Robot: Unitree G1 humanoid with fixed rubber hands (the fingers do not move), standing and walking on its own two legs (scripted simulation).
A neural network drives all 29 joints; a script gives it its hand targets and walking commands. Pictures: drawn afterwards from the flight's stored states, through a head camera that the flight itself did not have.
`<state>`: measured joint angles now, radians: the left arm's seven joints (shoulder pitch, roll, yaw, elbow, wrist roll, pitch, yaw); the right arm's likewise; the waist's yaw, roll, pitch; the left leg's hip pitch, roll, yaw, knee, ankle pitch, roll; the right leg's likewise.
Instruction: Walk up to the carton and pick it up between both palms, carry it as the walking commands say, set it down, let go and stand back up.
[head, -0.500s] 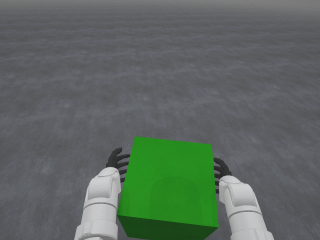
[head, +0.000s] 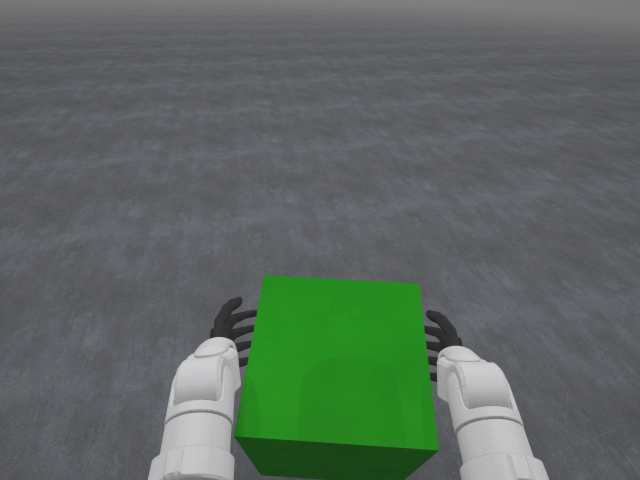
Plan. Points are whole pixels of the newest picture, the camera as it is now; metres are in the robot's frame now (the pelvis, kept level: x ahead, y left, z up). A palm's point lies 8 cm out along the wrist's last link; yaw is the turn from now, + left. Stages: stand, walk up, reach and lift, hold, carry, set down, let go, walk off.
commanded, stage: carry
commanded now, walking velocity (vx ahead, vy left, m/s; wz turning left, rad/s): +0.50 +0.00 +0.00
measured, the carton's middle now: (334, 385) +0.29 +0.00 -0.03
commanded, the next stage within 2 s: none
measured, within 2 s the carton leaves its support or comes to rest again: neither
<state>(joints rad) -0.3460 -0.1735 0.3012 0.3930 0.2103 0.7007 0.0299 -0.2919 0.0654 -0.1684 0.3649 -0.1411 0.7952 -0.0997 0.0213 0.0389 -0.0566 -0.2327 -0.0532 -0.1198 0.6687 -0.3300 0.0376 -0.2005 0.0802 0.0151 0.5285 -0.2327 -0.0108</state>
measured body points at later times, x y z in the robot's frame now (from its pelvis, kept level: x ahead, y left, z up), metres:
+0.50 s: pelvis +0.12 -0.03 +0.00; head +0.12 +0.00 +0.45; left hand +0.43 +0.11 +0.09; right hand +0.39 -0.19 +0.09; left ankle +0.13 +0.09 -0.73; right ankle +0.03 -0.14 -0.73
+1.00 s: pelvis +0.42 -0.02 -0.01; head +0.42 +0.01 +0.44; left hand +0.71 +0.12 +0.07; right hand +0.67 -0.18 +0.08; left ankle +0.41 +0.06 -0.73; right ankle +0.23 -0.15 -0.70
